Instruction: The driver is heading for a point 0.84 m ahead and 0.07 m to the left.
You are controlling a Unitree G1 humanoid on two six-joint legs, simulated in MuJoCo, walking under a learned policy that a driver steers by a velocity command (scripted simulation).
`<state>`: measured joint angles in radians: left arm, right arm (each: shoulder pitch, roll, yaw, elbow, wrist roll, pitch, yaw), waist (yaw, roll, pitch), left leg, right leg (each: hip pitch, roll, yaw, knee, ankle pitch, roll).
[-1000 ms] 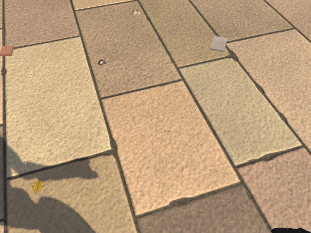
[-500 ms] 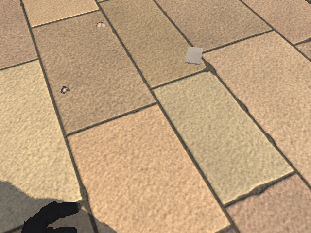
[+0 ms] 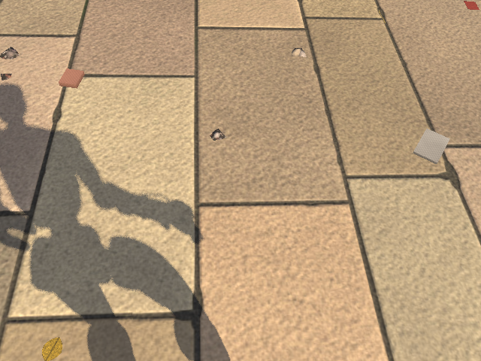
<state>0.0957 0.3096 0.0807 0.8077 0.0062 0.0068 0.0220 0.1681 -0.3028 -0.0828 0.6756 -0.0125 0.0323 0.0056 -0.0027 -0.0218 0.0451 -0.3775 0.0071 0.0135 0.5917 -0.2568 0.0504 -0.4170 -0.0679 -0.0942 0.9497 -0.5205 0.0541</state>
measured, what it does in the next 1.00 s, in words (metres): steps on the spot, turning left: right foot, then left foot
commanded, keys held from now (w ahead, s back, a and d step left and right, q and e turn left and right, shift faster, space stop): q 0.30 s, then no key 0.70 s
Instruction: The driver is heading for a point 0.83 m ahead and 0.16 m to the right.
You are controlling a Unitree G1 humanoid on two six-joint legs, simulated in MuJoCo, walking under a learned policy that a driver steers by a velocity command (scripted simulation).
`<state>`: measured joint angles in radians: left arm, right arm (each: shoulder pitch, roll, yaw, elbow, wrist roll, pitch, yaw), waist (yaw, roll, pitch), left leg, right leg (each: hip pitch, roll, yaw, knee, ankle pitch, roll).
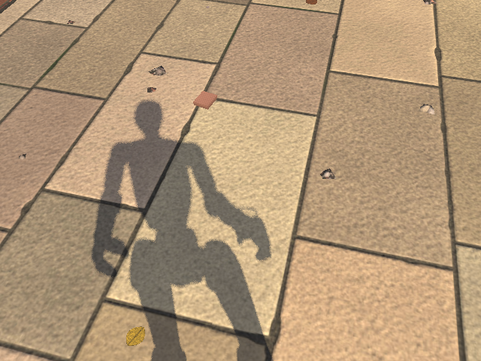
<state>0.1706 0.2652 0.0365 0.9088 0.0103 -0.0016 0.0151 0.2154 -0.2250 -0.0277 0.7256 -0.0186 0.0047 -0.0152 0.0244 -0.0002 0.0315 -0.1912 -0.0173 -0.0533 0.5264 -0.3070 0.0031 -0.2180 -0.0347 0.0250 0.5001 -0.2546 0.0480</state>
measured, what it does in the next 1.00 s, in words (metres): stands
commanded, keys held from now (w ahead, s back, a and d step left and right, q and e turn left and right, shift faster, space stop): no key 1.00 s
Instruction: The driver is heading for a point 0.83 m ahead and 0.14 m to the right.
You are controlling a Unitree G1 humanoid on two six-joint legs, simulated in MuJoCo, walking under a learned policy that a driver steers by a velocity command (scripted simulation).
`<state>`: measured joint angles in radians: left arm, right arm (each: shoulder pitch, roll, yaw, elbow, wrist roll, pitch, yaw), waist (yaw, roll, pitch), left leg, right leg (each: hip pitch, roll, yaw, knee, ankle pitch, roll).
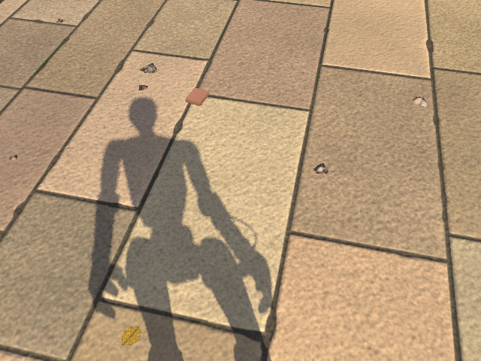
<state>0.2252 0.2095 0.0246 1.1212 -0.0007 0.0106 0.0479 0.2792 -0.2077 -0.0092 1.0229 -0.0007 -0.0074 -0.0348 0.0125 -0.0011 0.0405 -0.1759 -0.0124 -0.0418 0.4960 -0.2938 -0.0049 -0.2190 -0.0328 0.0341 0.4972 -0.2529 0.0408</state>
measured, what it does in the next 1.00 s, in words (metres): steps on the spot: left foot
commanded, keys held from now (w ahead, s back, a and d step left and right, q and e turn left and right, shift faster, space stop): no key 0.26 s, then s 0.40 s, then w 0.34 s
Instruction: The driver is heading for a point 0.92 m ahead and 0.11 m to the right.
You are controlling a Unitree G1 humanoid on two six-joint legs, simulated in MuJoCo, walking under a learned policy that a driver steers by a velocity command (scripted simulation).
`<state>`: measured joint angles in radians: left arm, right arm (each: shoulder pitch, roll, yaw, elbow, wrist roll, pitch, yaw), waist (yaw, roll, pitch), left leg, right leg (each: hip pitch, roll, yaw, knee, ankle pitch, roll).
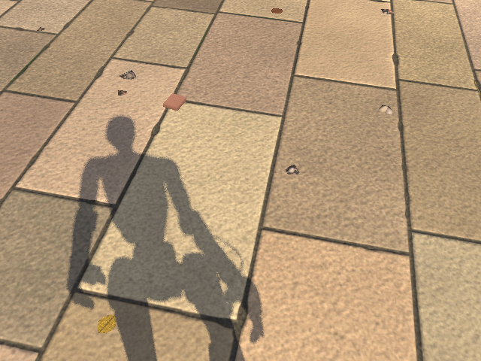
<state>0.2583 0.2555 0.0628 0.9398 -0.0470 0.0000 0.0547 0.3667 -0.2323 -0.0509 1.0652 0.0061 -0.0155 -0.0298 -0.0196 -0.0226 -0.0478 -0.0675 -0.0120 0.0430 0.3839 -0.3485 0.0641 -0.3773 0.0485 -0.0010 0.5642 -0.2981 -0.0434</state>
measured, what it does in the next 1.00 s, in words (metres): walks ahead: right foot, then left foot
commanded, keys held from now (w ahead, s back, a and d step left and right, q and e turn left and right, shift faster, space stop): w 1.00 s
